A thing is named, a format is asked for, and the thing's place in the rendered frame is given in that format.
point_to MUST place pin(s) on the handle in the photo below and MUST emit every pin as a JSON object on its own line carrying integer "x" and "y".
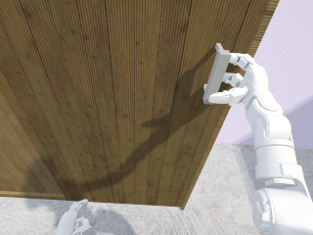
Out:
{"x": 218, "y": 70}

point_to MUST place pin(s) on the robot left hand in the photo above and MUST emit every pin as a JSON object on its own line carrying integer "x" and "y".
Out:
{"x": 70, "y": 225}

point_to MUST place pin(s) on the wardrobe door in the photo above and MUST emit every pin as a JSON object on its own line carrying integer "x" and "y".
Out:
{"x": 110, "y": 92}
{"x": 21, "y": 167}

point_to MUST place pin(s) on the robot right upper arm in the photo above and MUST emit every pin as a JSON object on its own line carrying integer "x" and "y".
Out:
{"x": 282, "y": 212}

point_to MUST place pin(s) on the right robot forearm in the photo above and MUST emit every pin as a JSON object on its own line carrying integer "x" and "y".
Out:
{"x": 273, "y": 144}

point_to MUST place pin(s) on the robot right hand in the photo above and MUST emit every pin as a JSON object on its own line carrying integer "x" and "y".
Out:
{"x": 255, "y": 79}

